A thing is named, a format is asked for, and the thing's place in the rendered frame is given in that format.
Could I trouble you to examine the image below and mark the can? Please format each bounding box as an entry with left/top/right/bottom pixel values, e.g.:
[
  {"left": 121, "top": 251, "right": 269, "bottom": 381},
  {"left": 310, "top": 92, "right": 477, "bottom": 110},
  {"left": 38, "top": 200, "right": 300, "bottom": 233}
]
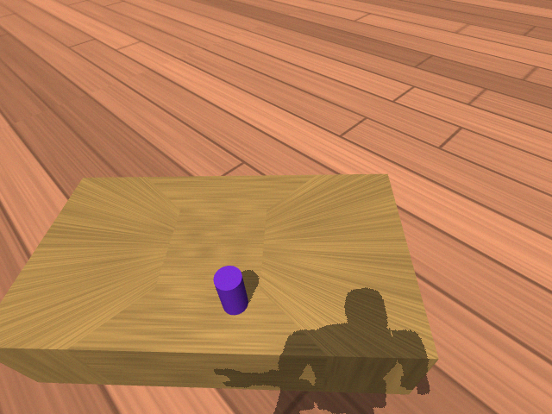
[{"left": 213, "top": 266, "right": 248, "bottom": 315}]

